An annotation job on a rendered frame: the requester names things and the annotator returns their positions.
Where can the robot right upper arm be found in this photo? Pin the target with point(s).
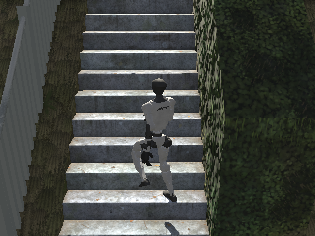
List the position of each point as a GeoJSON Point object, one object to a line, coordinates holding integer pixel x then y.
{"type": "Point", "coordinates": [172, 103]}

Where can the robot left upper arm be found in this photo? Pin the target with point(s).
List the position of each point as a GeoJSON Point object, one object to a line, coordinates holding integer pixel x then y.
{"type": "Point", "coordinates": [146, 108]}

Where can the robot left forearm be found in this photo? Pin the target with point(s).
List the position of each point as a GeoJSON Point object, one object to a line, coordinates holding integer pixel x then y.
{"type": "Point", "coordinates": [148, 138]}

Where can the right robot shin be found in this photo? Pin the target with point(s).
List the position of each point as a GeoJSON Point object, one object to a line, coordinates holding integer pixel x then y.
{"type": "Point", "coordinates": [167, 177]}

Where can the robot left hand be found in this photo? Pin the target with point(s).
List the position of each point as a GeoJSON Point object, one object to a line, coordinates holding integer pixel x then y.
{"type": "Point", "coordinates": [145, 157]}

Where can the robot left thigh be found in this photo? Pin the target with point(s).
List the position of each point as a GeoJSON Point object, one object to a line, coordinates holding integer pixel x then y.
{"type": "Point", "coordinates": [138, 146]}

